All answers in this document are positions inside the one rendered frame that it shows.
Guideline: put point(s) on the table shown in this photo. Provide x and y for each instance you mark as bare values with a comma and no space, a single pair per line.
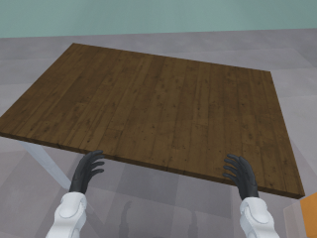
180,116

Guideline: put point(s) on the robot right hand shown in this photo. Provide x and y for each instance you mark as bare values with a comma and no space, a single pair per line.
245,179

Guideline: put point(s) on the robot left hand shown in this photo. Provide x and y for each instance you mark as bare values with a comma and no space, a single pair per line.
84,171

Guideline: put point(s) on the right robot forearm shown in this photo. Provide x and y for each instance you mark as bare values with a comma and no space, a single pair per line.
256,221

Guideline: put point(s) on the left robot forearm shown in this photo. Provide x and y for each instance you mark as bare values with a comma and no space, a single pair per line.
69,217

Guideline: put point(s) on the carton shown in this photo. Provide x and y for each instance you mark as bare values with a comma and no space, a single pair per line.
309,213

